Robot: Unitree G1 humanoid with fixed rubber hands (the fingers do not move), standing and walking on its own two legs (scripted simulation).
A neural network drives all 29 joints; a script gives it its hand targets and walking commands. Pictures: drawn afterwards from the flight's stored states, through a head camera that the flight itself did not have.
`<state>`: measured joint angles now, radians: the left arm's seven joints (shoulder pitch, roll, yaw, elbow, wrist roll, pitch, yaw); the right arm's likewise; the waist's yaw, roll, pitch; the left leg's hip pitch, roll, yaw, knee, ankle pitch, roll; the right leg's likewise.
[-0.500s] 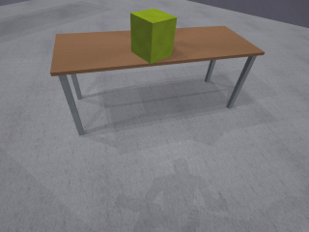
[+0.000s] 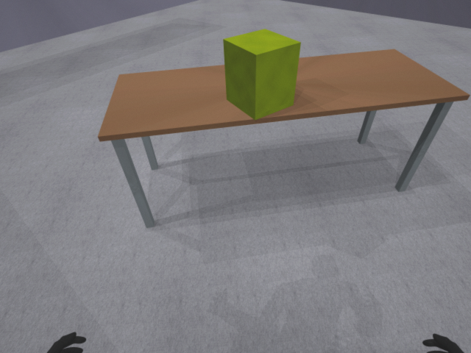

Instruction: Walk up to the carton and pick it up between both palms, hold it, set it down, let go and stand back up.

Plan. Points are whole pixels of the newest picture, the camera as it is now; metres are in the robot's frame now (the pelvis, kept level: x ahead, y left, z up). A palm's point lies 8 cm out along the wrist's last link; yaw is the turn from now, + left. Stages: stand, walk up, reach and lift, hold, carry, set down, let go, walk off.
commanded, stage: walk up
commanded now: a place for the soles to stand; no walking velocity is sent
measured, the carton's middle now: (260, 73) +1.14 -0.08 +0.00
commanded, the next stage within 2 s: none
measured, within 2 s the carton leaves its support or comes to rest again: neither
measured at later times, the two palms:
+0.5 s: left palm (131, 260) +0.34 +0.24 -0.04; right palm (466, 270) +0.31 -0.43 -0.04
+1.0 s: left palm (161, 227) +0.45 +0.20 -0.07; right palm (415, 168) +0.57 -0.44 -0.01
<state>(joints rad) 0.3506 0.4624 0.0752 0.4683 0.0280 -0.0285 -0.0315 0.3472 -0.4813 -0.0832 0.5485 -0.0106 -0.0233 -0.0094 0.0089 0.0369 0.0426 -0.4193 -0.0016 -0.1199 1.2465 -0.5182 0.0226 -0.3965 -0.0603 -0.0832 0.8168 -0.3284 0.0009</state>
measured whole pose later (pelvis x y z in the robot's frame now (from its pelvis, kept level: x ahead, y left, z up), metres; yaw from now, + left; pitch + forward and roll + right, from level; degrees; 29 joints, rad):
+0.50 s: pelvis +0.20 -0.08 -0.02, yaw +5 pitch -5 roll +1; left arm 0.30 0.51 0.08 0.39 0.02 0.01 -0.08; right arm 0.43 -0.52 -0.07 0.51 -0.04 -0.05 -0.03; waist -0.05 -0.05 0.07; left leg -0.28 0.11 -0.07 0.95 -0.58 0.01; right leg -0.51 -0.08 -0.03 0.91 -0.32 -0.02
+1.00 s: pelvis +0.40 -0.13 +0.00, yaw +9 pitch -5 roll +2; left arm 0.39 0.49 0.09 0.46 0.03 0.05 -0.05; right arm 0.37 -0.48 -0.05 0.49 -0.03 -0.07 -0.06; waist 0.02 -0.11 0.11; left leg -0.30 0.03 0.09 0.81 -0.42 0.01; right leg -0.53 -0.05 0.08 1.22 -0.46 0.00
